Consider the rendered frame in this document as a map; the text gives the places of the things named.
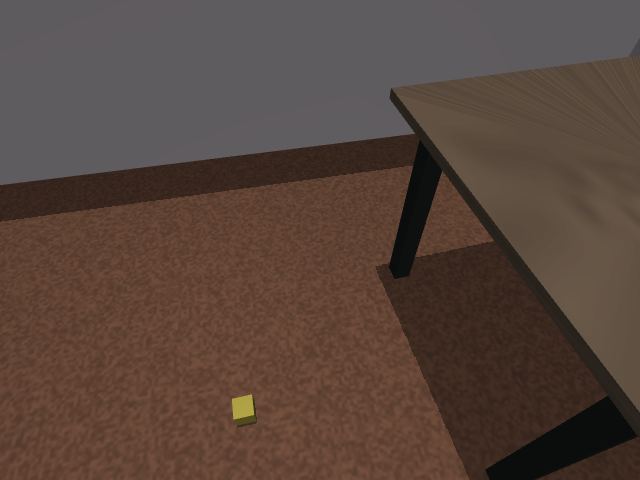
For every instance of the cube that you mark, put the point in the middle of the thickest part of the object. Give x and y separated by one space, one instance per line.
244 410

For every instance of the table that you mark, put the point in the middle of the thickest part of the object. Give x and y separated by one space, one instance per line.
548 160

